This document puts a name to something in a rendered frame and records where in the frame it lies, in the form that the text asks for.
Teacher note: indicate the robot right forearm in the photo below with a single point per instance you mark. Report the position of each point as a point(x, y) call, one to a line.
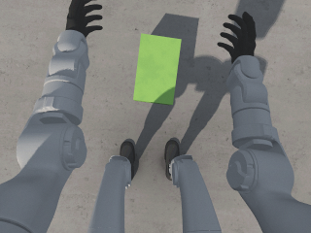
point(252, 125)

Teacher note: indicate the left robot upper arm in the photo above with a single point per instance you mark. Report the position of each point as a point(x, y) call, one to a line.
point(47, 155)

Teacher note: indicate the robot right shin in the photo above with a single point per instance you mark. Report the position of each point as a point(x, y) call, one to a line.
point(178, 158)

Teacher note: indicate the carton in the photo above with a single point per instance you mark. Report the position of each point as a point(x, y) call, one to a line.
point(157, 68)

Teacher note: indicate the robot left forearm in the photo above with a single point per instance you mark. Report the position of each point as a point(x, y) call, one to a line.
point(64, 85)

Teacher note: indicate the right robot foot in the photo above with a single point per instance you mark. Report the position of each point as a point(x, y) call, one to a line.
point(171, 151)

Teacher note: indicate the right robot upper arm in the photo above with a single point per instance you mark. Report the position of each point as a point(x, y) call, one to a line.
point(264, 180)

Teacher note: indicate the robot left hand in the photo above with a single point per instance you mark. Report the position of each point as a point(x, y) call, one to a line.
point(77, 19)

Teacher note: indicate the robot right hand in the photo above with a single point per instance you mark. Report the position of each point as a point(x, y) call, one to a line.
point(245, 43)

